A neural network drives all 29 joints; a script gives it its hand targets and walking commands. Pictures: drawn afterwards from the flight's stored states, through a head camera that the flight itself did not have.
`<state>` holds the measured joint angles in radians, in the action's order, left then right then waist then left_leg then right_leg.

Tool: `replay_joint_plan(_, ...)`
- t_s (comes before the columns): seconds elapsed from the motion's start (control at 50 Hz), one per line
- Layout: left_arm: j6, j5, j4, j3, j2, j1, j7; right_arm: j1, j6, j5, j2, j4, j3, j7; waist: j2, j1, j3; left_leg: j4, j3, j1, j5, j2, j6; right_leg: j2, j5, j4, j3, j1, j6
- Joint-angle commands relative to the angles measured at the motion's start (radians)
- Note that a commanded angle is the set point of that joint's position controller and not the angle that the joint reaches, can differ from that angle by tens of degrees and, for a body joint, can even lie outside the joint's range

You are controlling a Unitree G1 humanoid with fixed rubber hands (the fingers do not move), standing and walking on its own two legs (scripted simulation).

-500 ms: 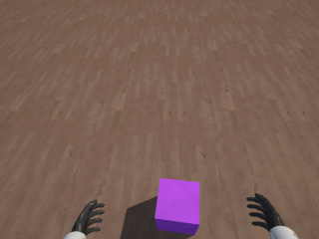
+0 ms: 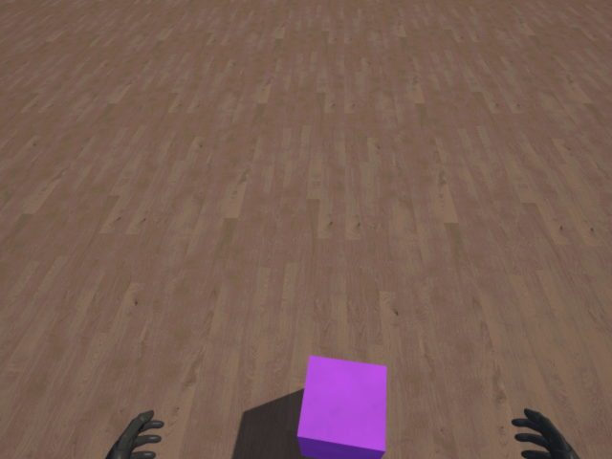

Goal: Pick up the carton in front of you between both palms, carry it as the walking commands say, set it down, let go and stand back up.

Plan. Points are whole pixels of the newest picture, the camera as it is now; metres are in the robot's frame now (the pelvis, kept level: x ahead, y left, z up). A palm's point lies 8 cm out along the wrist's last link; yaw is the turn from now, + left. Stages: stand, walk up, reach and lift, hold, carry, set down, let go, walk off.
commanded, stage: stand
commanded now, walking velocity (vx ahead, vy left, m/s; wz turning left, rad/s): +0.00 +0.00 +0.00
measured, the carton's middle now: (342, 412) +0.34 -0.03 -0.65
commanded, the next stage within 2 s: none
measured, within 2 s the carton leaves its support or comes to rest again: neither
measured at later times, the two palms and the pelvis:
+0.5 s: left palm out of the picture +0.09 +0.30 -0.09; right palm out of the picture +0.09 -0.30 -0.10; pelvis -0.01 +0.00 +0.01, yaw +0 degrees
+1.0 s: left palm out of the picture +0.07 +0.30 -0.09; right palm out of the picture +0.07 -0.31 -0.10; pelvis -0.03 -0.01 +0.01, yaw +0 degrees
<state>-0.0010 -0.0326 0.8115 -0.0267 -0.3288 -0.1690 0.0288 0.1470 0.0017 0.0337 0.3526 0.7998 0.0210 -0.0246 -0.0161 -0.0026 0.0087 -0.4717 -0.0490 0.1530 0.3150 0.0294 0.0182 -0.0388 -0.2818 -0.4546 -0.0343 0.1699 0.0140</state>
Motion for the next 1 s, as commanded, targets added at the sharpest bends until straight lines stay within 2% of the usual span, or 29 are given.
replay_joint_plan(0.0,-0.018,0.001,-0.036,-0.039,-0.172,0.031,0.002,-0.026,-0.011,-0.008,0.138,-0.046,0.025,-0.006,0.021,0.013,-0.082,0.054,-0.08,-0.036,-0.419,-0.113,-0.016,0.099,0.384,0.035,-0.071,-0.045,-0.008)
replay_joint_plan(0.02,-0.012,0.007,-0.023,-0.027,-0.15,0.034,0.002,-0.027,-0.018,-0.002,0.138,-0.023,0.022,-0.005,-0.018,0.003,-0.085,0.062,-0.087,-0.042,-0.388,-0.122,-0.01,0.118,0.344,0.036,-0.08,-0.044,0.005)
replay_joint_plan(0.08,-0.007,-0.001,-0.016,-0.04,-0.166,0.033,0.002,-0.023,-0.02,0.005,0.153,-0.009,0.019,-0.013,-0.001,0.001,-0.042,0.084,-0.08,0.002,-0.317,-0.108,-0.017,0.104,0.285,0.063,-0.082,-0.049,0.001)
replay_joint_plan(0.14,-0.015,-0.001,0.012,-0.034,-0.165,0.027,0.003,-0.022,-0.021,-0.006,0.186,0.015,0.034,-0.012,-0.014,-0.005,-0.089,0.087,-0.091,-0.036,-0.374,-0.121,-0.014,0.109,0.342,0.062,-0.078,-0.084,0.001)
replay_joint_plan(0.16,-0.015,0.006,0.013,-0.031,-0.175,0.033,0.002,-0.027,-0.021,-0.008,0.174,0.02,0.023,-0.007,0.025,0.006,-0.046,0.078,-0.089,-0.03,-0.428,-0.121,-0.009,0.111,0.386,0.057,-0.07,-0.062,0.001)
replay_joint_plan(0.26,-0.012,0.002,0.07,-0.031,-0.189,0.056,0.004,-0.035,-0.021,-0.004,0.168,0.05,0.021,-0.006,-0.004,0.024,-0.062,0.093,-0.087,-0.054,-0.334,-0.127,-0.009,0.123,0.351,0.091,-0.089,-0.076,0.011)
replay_joint_plan(0.28,-0.017,0.008,0.054,-0.027,-0.183,0.062,0.001,-0.04,-0.026,-0.009,0.145,0.041,0.013,-0.009,0.054,0.016,-0.048,0.108,-0.112,-0.028,-0.373,-0.128,-0.009,0.116,0.353,0.084,-0.084,-0.077,0.004)
replay_joint_plan(0.3,-0.019,-0.004,0.063,-0.03,-0.17,0.059,-0.001,-0.033,-0.027,-0.008,0.19,0.051,0.018,-0.012,-0.014,0.013,-0.044,0.12,-0.094,-0.023,-0.405,-0.122,-0.007,0.126,0.349,0.066,-0.084,-0.089,0.008)
replay_joint_plan(0.36,-0.015,0.011,0.071,-0.034,-0.191,0.043,-0.003,-0.03,-0.024,-0.009,0.197,0.077,0.019,-0.008,-0.012,-0.007,-0.068,0.107,-0.092,-0.046,-0.373,-0.122,-0.01,0.118,0.353,0.091,-0.087,-0.104,0.012)
replay_joint_plan(0.38,-0.013,0.014,0.081,-0.024,-0.19,0.059,-0.004,-0.015,-0.023,-0.008,0.175,0.075,0.01,-0.008,0.034,0.0,-0.062,0.117,-0.099,-0.03,-0.402,-0.121,-0.004,0.122,0.352,0.085,-0.075,-0.118,0.008)
replay_joint_plan(0.4,-0.015,0.015,0.08,-0.022,-0.176,0.056,0.001,-0.044,-0.019,-0.014,0.191,0.073,0.016,-0.007,-0.002,0.002,-0.013,0.131,-0.098,-0.022,-0.353,-0.114,-0.013,0.128,0.331,0.098,-0.098,-0.071,0.005)
replay_joint_plan(0.42,-0.016,0.006,0.099,-0.025,-0.202,0.045,-0.004,-0.044,-0.02,-0.01,0.166,0.087,0.006,-0.005,0.039,0.007,-0.009,0.129,-0.095,-0.048,-0.328,-0.124,-0.01,0.123,0.302,0.116,-0.072,-0.042,-0.007)
replay_joint_plan(0.44,-0.014,0.013,0.091,-0.024,-0.201,0.036,-0.004,-0.01,-0.02,-0.018,0.175,0.096,0.006,-0.002,-0.022,0.004,-0.034,0.122,-0.096,-0.05,-0.284,-0.121,-0.008,0.127,0.273,0.122,-0.09,-0.086,-0.003)
replay_joint_plan(0.48,-0.019,0.006,0.108,-0.023,-0.2,0.046,-0.009,-0.036,-0.017,-0.008,0.181,0.107,0.007,-0.008,-0.012,-0.01,-0.006,0.14,-0.102,-0.03,-0.278,-0.123,-0.001,0.124,0.223,0.128,-0.09,-0.062,0.002)
replay_joint_plan(0.5,-0.019,0.004,0.107,-0.025,-0.204,0.068,-0.001,-0.041,-0.017,-0.012,0.174,0.103,0.008,-0.005,0.024,0.004,-0.014,0.136,-0.109,-0.024,-0.249,-0.119,-0.005,0.127,0.245,0.134,-0.104,-0.065,0.01)
replay_joint_plan(0.54,-0.014,0.009,0.124,-0.018,-0.226,0.042,-0.006,-0.015,-0.017,-0.014,0.196,0.118,0.01,0.001,-0.002,0.003,0.003,0.146,-0.096,-0.04,-0.222,-0.113,-0.007,0.127,0.209,0.154,-0.1,-0.043,0.003)
replay_joint_plan(0.56,-0.015,0.005,0.117,-0.03,-0.223,0.049,-0.007,-0.03,-0.014,-0.01,0.198,0.125,0.007,0.003,0.038,-0.002,0.017,0.154,-0.091,-0.027,-0.211,-0.115,-0.012,0.113,0.168,0.164,-0.091,-0.047,-0.006)
replay_joint_plan(0.62,-0.017,0.004,0.135,-0.02,-0.218,0.075,-0.003,-0.033,-0.018,-0.012,0.186,0.127,0.011,-0.001,0.053,0.014,0.008,0.141,-0.1,-0.028,-0.212,-0.113,-0.003,0.141,0.237,0.169,-0.122,-0.058,-0.015)
replay_joint_plan(0.64,-0.02,0.008,0.127,-0.024,-0.208,0.077,-0.007,-0.035,-0.024,-0.008,0.193,0.13,0.01,-0.003,0.004,0.011,-0.025,0.143,-0.093,-0.028,-0.222,-0.124,0.002,0.139,0.252,0.16,-0.11,-0.079,0.003)
replay_joint_plan(0.7,-0.016,0.016,0.148,-0.023,-0.21,0.07,-0.007,-0.034,-0.02,-0.01,0.2,0.142,0.015,0.001,0.021,0.015,-0.029,0.158,-0.096,-0.061,-0.258,-0.13,-0.002,0.131,0.27,0.146,-0.09,-0.074,0.004)
replay_joint_plan(0.72,-0.023,0.02,0.141,-0.019,-0.204,0.056,-0.012,-0.016,-0.021,-0.013,0.198,0.151,0.006,-0.002,-0.012,-0.008,-0.02,0.156,-0.102,-0.037,-0.281,-0.118,-0.009,0.127,0.25,0.155,-0.101,-0.095,0.004)
replay_joint_plan(0.74,-0.023,0.014,0.145,-0.021,-0.201,0.054,-0.01,-0.038,-0.023,-0.014,0.19,0.148,0.008,-0.001,0.001,0.005,-0.022,0.147,-0.101,-0.053,-0.234,-0.133,-0.001,0.131,0.251,0.16,-0.102,-0.08,0.015)
replay_joint_plan(0.76,-0.023,0.01,0.143,-0.014,-0.19,0.055,-0.014,-0.045,-0.018,-0.012,0.218,0.148,0.015,-0.003,-0.014,-0.01,0.017,0.174,-0.114,0.001,-0.223,-0.126,-0.001,0.129,0.233,0.156,-0.09,-0.084,0.004)
replay_joint_plan(0.78,-0.019,0.013,0.167,-0.016,-0.228,0.051,-0.011,-0.038,-0.013,-0.022,0.18,0.143,0.007,-0.001,0.007,0.013,-0.011,0.173,-0.102,-0.046,-0.21,-0.128,-0.004,0.129,0.188,0.164,-0.1,-0.07,-0.004)
replay_joint_plan(0.84,-0.017,0.008,0.158,-0.017,-0.221,0.083,-0.005,-0.038,-0.019,-0.011,0.207,0.16,0.005,-0.001,0.034,0.003,0.006,0.156,-0.094,-0.028,-0.208,-0.121,-0.01,0.125,0.205,0.174,-0.091,-0.064,0.004)
replay_joint_plan(0.86,-0.015,0.01,0.146,-0.013,-0.211,0.082,-0.008,-0.037,-0.02,-0.018,0.217,0.148,0.019,0.001,-0.025,0.02,-0.015,0.172,-0.108,-0.037,-0.196,-0.124,-0.007,0.13,0.206,0.163,-0.096,-0.075,0.011)
replay_joint_plan(0.9,-0.017,0.01,0.164,-0.014,-0.218,0.1,-0.008,-0.061,-0.021,-0.01,0.203,0.15,0.005,0.005,-0.033,0.012,-0.005,0.175,-0.103,-0.022,-0.194,-0.131,-0.003,0.136,0.208,0.154,-0.104,-0.066,0.009)
replay_joint_plan(0.96,-0.017,0.019,0.169,-0.009,-0.22,0.066,-0.012,-0.053,-0.025,-0.02,0.213,0.17,0.005,0.002,-0.019,-0.017,0.029,0.185,-0.104,-0.005,-0.247,-0.133,-0.007,0.137,0.234,0.149,-0.106,-0.082,0.008)
replay_joint_plan(0.98,-0.015,0.012,0.178,-0.017,-0.239,0.062,-0.01,-0.035,-0.023,-0.016,0.214,0.169,0.006,0.003,0.047,-0.005,0.015,0.194,-0.122,-0.019,-0.251,-0.137,0.0,0.128,0.235,0.138,-0.098,-0.09,0.01)
